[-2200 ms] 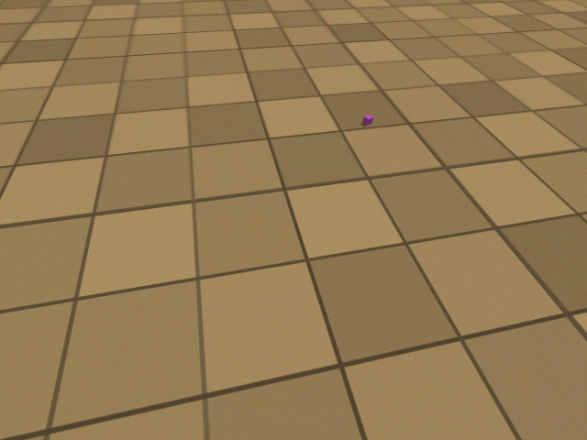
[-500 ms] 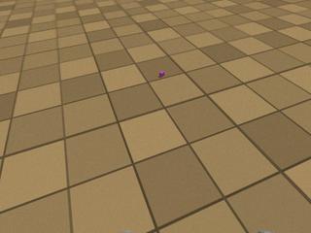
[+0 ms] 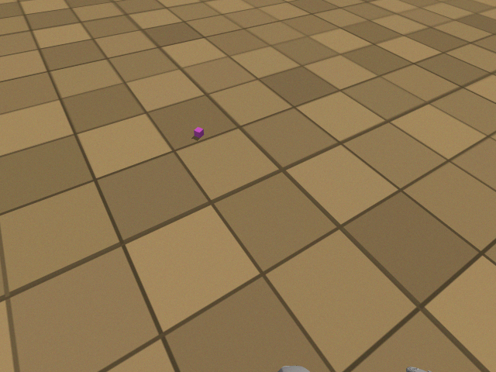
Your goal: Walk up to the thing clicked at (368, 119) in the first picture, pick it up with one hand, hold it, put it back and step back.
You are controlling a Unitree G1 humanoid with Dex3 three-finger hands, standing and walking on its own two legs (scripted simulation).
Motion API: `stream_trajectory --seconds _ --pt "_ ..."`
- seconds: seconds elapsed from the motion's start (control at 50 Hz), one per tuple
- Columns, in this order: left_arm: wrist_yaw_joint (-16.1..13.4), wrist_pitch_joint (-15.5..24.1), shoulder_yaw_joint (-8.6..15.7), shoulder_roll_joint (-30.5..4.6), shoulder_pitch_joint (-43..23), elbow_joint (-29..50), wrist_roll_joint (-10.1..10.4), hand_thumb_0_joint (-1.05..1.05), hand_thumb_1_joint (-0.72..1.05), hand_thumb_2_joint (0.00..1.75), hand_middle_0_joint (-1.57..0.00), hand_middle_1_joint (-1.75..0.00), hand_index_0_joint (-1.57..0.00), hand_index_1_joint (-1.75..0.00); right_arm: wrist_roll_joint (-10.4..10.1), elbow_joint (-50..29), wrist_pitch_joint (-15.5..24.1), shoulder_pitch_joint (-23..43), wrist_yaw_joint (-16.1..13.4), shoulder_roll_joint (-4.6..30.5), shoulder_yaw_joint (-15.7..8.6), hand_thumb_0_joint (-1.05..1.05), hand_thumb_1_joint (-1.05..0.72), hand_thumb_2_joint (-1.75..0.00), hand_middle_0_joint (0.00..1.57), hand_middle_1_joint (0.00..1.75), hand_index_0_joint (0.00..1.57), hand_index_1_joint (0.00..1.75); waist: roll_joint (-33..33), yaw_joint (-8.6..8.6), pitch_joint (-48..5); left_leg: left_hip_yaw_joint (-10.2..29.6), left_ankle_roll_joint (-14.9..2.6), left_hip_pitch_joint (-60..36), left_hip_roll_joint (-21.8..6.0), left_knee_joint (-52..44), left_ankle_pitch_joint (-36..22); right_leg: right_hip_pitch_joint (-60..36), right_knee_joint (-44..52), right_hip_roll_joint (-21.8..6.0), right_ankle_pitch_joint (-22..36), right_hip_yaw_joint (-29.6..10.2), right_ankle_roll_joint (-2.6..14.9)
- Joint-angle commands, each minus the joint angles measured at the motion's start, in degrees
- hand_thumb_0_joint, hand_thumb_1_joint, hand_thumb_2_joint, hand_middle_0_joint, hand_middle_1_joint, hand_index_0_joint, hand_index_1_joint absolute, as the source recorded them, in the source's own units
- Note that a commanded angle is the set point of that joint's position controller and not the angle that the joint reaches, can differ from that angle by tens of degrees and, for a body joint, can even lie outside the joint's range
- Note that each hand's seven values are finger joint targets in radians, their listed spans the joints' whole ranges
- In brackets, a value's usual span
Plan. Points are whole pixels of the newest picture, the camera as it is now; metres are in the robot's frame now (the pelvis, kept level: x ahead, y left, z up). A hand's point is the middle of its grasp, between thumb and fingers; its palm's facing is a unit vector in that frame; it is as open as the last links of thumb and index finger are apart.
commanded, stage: walk up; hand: left
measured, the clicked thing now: (198, 132) +1.63 +0.20 -0.75
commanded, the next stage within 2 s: none
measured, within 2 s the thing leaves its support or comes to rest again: neither
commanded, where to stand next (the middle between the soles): +1.25 -0.01 m, yaw -3 degrees
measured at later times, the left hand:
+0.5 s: hand (132, 293) +0.32 +0.21 -0.13, palm faces -0.02 -0.93 -0.38, open 7.4 cm
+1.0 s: hand (136, 180) +0.64 +0.27 -0.14, palm faces -0.10 -0.94 -0.34, open 7.4 cm
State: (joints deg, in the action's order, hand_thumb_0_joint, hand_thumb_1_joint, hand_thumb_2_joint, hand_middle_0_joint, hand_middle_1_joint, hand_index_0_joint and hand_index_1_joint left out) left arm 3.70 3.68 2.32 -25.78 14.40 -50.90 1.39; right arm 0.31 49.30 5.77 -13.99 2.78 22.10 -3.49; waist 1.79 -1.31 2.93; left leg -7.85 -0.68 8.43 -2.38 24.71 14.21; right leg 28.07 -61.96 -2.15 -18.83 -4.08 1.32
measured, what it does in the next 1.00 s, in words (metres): walks ahead: right foot, then left foot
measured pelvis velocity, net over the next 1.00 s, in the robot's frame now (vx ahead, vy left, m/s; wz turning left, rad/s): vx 0.54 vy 0.00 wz -0.05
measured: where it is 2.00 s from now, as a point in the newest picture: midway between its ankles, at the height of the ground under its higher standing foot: (235, 219)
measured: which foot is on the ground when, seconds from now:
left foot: down 0.00-0.22, up 0.24-0.64, down 0.66-1.00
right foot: up 0.00-0.18, down 0.20-0.70, up 0.72-1.00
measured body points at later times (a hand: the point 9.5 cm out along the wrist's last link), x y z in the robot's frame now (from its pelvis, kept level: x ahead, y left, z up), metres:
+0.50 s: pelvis +0.29 -0.06 +0.00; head +0.30 -0.08 +0.45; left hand +0.32 +0.26 -0.10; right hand +0.37 -0.38 -0.12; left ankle +0.39 +0.10 -0.68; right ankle +0.28 -0.17 -0.74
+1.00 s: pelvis +0.54 +0.00 +0.00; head +0.55 +0.01 +0.45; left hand +0.64 +0.32 -0.11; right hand +0.56 -0.32 -0.10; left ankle +0.51 +0.09 -0.74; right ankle +0.66 -0.17 -0.69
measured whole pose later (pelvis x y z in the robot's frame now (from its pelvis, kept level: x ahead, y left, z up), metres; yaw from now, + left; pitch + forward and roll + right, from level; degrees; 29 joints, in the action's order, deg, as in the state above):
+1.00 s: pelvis +0.54 +0.00 +0.00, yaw -3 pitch -3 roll +1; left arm 4.0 2.8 2.7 -25.3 13.6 -51.5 0.2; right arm -0.1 50.5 5.2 -18.6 3.3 21.7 -3.0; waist 2.9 -1.2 4.5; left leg -7.1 -2.6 3.5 0.7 21.7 15.0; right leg 31.4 -47.4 -5.8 -10.3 -0.5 -0.1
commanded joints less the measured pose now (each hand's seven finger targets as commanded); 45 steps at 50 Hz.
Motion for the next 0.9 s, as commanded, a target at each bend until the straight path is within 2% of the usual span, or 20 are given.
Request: stream_trajectory --seconds 0.0,0.1,0.16,0.18,0.2,0.22,0.26,0.3,0.34,0.46,0.56,0.6,0.62,0.64,0.66,0.68,0.7,0.72,0.78,0.88 --pt "1.6 0.9 2.5 -7.6 -0.3 4.7 -0.9 0.0 0.9 0.9 -0.2 -0.3 -0.2 -0.3 -0.1 -4.9 1.9 5.1 -0.5 16.2 -4.0 0.0 -0.9 -0.9 0.2 0.3 0.2 0.3 -8.6 2.75 4.5 5.6 -11.66 5.1 -13.4 -13.5 -9.9 1.4 17.9 -5.5 5.5 2.2 -1.47" --pt "2.1 0.9 4.4 -8.9 -2.2 3.0 -1.4 0.0 0.9 0.9 -0.2 -0.3 -0.2 -0.3 0.1 -3.7 1.2 3.3 0.1 17.5 -4.1 0.0 -0.9 -0.9 0.2 0.3 0.2 0.3 -8.2 2.81 1.0 5.0 -8.89 10.6 -12.5 -8.5 3.6 -14.3 25.3 -2.7 18.7 7.2 -0.14" --pt "0.9 1.3 6.6 -13.0 8.3 0.0 -1.8 0.0 0.9 0.9 -0.2 -0.3 -0.2 -0.3 0.4 -3.0 0.7 1.5 0.0 14.8 -3.3 0.0 -0.9 -0.9 0.2 0.3 0.2 0.3 2.0 9.41 -6.6 0.7 -5.39 13.3 -7.0 15.6 -10.0 -31.8 26.9 0.1 10.4 6.9 2.35" --pt "-0.1 1.6 8.1 -16.9 14.7 -0.7 -2.2 0.0 0.9 0.9 -0.2 -0.3 -0.2 -0.3 0.3 -2.4 0.3 -4.2 0.1 11.2 -2.1 0.0 -0.9 -0.9 0.2 0.3 0.2 0.3 13.7 11.34 -10.6 -1.4 -3.78 18.2 -0.8 33.0 -3.3 -37.9 34.4 -4.8 -5.8 -3.4 3.8" --pt "-0.6 2.1 8.3 -20.5 12.9 1.3 -2.1 0.0 0.9 0.9 -0.2 -0.3 -0.2 -0.3 0.0 -3.3 0.0 -8.3 0.2 9.0 -1.1 0.0 -0.9 -0.9 0.2 0.3 0.2 0.3 18.9 7.84 -10.0 3.0 -1.67 25.5 2.5 43.0 14.8 -38.2 44.1 -18.3 -12.4 -27.6 7.33" --pt "-0.7 2.0 8.2 -21.5 10.0 2.0 -1.0 0.0 0.9 0.9 -0.2 -0.3 -0.2 -0.3 0.0 -2.7 -0.4 -5.4 -0.2 15.8 -2.9 0.0 -0.9 -0.9 0.2 0.3 0.2 0.3 13.4 8.21 -8.5 6.4 -1.15 29.5 1.5 48.8 15.3 -37.7 48.9 -22.3 -11.9 -38.7 12.58" --pt "-1.6 2.2 7.0 -18.4 4.0 3.4 -0.1 0.0 0.9 0.9 -0.2 -0.3 -0.2 -0.3 -0.6 -1.0 -0.7 -1.4 -0.7 16.0 -3.0 0.0 -0.9 -0.9 0.2 0.3 0.2 0.3 5.0 6.09 -2.8 12.4 -1.5 27.2 -3.2 49.1 6.7 -26.0 49.3 -18.9 -4.5 -28.6 10.78" --pt "-2.0 2.8 6.0 -15.4 0.6 3.3 -0.3 0.0 0.9 0.9 -0.2 -0.3 -0.2 -0.3 -1.4 -0.2 -1.1 -3.7 -0.1 13.9 -2.4 0.0 -0.9 -0.9 0.2 0.3 0.2 0.3 6.9 2.8 -1.5 11.9 -2.39 23.6 -4.4 43.7 1.5 -20.1 47.4 -13.1 6.5 -14.3 7.89" --pt "-1.9 3.3 5.3 -13.1 0.0 3.3 -0.7 0.0 0.9 0.9 -0.2 -0.3 -0.2 -0.3 -0.7 0.4 -1.9 -6.0 0.5 13.2 -2.6 0.0 -0.9 -0.9 0.2 0.3 0.2 0.3 6.4 1.26 -1.7 11.2 -1.87 20.6 -4.1 39.3 -0.7 -17.5 47.7 -10.2 10.0 -7.8 7.57" --pt "-2.1 4.4 5.3 -13.7 2.4 4.1 -1.1 0.0 0.9 0.9 -0.2 -0.3 -0.2 -0.3 0.9 -2.7 -2.7 3.0 2.2 12.6 -3.4 0.0 -0.9 -0.9 0.2 0.3 0.2 0.3 3.6 2.92 1.7 9.3 1.64 25.4 -5.1 22.6 -4.7 -17.0 52.5 -11.6 -0.1 -3.7 10.59" --pt "-1.9 3.9 5.5 -14.4 3.2 3.6 -1.6 0.0 0.9 0.9 -0.2 -0.3 -0.2 -0.3 0.9 -3.5 -1.3 7.5 3.2 11.5 -3.4 0.0 -0.9 -0.9 0.2 0.3 0.2 0.3 3.7 3.66 -0.1 6.2 -0.35 14.6 -4.2 9.2 -8.4 -17.7 46.3 -12.3 8.2 -0.2 9.12" --pt "-2.0 3.4 5.3 -15.1 3.2 3.4 -1.7 0.0 0.9 0.9 -0.2 -0.3 -0.2 -0.3 0.8 -2.2 -1.2 4.7 2.9 11.7 -4.1 0.0 -0.9 -0.9 0.2 0.3 0.2 0.3 2.5 1.92 -1.6 4.8 -1.35 7.1 -2.8 7.0 -7.9 -15.5 42.8 -13.0 8.2 -0.5 8.74" --pt "-2.1 3.4 5.1 -14.7 1.4 3.8 -2.0 0.0 0.9 0.9 -0.2 -0.3 -0.2 -0.3 1.0 -0.6 -1.2 -0.9 2.6 13.2 -4.9 0.0 -0.9 -0.9 0.2 0.3 0.2 0.3 -0.4 -1.64 -3.7 5.1 -2.1 -0.2 -2.2 7.2 -7.0 -13.2 36.2 -11.8 12.2 0.9 7.56" --pt "-2.2 3.1 4.0 -11.9 3.9 3.9 -1.8 0.0 0.9 0.9 -0.2 -0.3 -0.2 -0.3 1.6 1.5 -0.7 -7.3 1.9 16.0 -5.9 0.0 -0.9 -0.9 0.2 0.3 0.2 0.3 -7.0 -3.9 -8.0 5.7 -4.23 -10.6 -1.0 5.0 -2.1 -9.8 21.7 -7.1 16.3 4.9 5.86" --pt "-2.2 2.8 2.4 -7.1 7.5 3.7 -1.4 0.0 0.9 0.9 -0.2 -0.3 -0.2 -0.3 2.5 2.7 -0.4 -13.9 1.1 20.0 -7.4 0.0 -0.9 -0.9 0.2 0.3 0.2 0.3 -19.1 -6.34 -12.1 19.3 -7.14 -19.8 -10.2 0.0 10.3 -0.1 4.9 -1.5 7.8 8.3 3.07" --pt "-2.3 2.5 1.8 -5.5 9.7 3.8 -0.9 0.0 0.9 0.9 -0.2 -0.3 -0.2 -0.3 1.9 0.2 -0.1 -11.8 0.4 22.5 -7.5 0.0 -0.9 -0.9 0.2 0.3 0.2 0.3 -21.5 -4.07 -11.3 43.1 -10.44 -23.0 -20.9 -7.9 18.4 11.6 -4.2 5.6 -10.7 5.4 1.43" --pt "-3.3 2.0 3.2 -12.4 8.2 2.9 -1.1 0.0 0.9 0.9 -0.2 -0.3 -0.2 -0.3 -0.1 -0.7 -0.3 -9.0 0.5 22.8 -7.5 0.0 -0.9 -0.9 0.2 0.3 0.2 0.3 -15.3 -3.85 -10.3 47.4 -14.88 -19.8 -23.5 -10.1 19.3 12.8 -8.7 2.0 -10.7 1.0 2.58" --pt "-3.4 2.2 2.8 -13.5 4.7 2.5 -1.5 0.0 0.9 0.9 -0.2 -0.3 -0.2 -0.3 -0.8 -0.9 -0.6 -6.8 0.3 20.6 -7.1 0.0 -0.9 -0.9 0.2 0.3 0.2 0.3 -10.5 -3.42 -5.7 42.2 -14.05 -14.1 -21.9 -10.3 13.4 13.2 -10.0 -0.1 -7.0 -0.9 2.6" --pt "-2.1 2.0 2.7 -10.7 6.9 0.1 -0.1 0.0 0.9 0.9 -0.2 -0.3 -0.2 -0.3 -1.1 -2.0 0.4 -2.7 -0.5 15.1 -4.0 0.0 -0.9 -0.9 0.2 0.3 0.2 0.3 -7.3 0.68 -0.8 18.4 -5.93 -3.2 -12.9 -9.1 -14.6 4.6 -1.4 -2.8 2.4 -2.1 1.2" --pt "-0.7 0.7 2.6 -8.5 3.8 1.6 -0.8 0.0 0.9 0.9 -0.2 -0.3 -0.2 -0.3 -0.7 -3.2 1.2 -2.3 -0.6 14.8 -3.8 0.0 -0.9 -0.9 0.2 0.3 0.2 0.3 -9.4 1.34 1.5 11.5 -11.02 -1.3 -12.3 -11.9 -17.6 4.7 8.4 -4.4 7.0 2.1 -1.38"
